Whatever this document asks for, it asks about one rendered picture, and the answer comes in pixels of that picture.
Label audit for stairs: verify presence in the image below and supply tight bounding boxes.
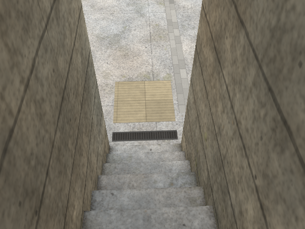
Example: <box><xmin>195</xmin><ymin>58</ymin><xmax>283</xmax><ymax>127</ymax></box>
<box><xmin>82</xmin><ymin>143</ymin><xmax>217</xmax><ymax>229</ymax></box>

